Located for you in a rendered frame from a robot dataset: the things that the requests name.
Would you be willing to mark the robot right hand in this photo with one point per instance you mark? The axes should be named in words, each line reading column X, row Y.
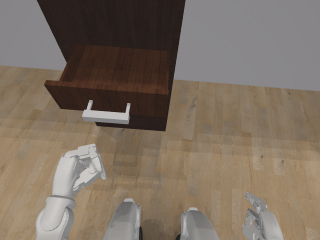
column 266, row 225

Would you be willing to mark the handle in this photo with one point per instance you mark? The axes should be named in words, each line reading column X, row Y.
column 106, row 116

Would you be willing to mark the drawer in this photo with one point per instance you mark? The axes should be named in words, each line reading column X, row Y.
column 112, row 77

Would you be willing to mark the robot left forearm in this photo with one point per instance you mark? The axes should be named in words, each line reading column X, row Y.
column 55, row 221

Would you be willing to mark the robot left hand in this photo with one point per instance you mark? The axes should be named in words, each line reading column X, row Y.
column 84, row 162

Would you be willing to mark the cabinet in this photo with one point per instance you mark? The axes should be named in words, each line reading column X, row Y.
column 136, row 24

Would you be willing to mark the robot left shin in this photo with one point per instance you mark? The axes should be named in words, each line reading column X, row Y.
column 136, row 232

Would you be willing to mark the robot left thigh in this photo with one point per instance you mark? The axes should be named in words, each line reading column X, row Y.
column 126, row 219

